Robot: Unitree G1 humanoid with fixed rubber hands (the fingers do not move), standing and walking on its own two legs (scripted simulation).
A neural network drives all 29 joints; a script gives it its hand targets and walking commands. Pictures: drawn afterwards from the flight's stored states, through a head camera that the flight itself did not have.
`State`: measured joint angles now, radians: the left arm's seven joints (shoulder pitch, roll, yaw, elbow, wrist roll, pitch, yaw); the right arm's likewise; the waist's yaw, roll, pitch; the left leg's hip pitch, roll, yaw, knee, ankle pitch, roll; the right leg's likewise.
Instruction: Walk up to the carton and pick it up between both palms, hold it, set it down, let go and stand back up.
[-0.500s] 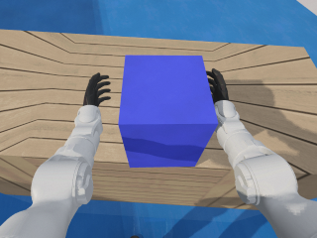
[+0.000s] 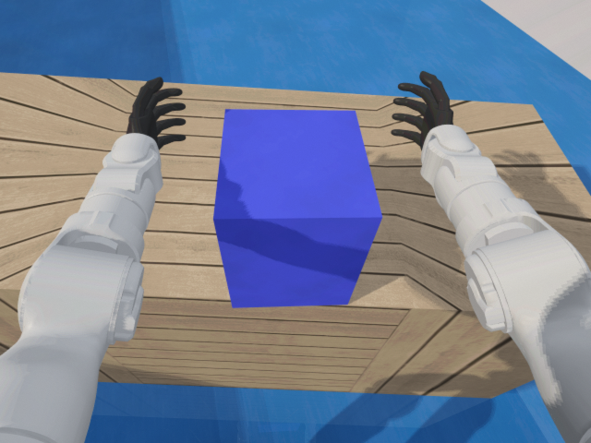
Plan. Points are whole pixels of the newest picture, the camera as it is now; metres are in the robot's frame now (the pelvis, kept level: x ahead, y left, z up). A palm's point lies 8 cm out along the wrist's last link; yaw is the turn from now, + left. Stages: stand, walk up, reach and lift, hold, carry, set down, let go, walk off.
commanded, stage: set down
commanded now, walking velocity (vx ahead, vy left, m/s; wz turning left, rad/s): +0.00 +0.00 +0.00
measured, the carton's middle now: (290, 213) +0.45 +0.03 +0.01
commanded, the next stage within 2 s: none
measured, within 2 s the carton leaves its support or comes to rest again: neither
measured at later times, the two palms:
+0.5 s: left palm (122, 127) +0.44 +0.24 +0.18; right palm (436, 124) +0.46 -0.15 +0.19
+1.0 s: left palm (126, 218) +0.37 +0.24 +0.10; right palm (424, 212) +0.39 -0.15 +0.11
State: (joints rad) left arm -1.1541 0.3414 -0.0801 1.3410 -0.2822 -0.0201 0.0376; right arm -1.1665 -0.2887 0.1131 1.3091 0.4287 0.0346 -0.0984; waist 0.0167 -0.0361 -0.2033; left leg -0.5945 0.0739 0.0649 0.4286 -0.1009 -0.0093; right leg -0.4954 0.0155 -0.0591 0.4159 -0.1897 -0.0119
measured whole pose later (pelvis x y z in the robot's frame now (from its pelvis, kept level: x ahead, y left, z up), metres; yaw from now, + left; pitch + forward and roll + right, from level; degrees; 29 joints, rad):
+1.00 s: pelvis +0.01 +0.00 +0.01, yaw +1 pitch -1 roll -1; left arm -0.49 0.25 0.14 0.49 -0.11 0.27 -0.01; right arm -0.53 -0.15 0.03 0.62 0.32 0.11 -0.19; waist 0.02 -0.04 0.01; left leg -0.23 0.05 0.05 0.37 -0.13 -0.02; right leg -0.11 0.01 -0.04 0.32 -0.20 -0.01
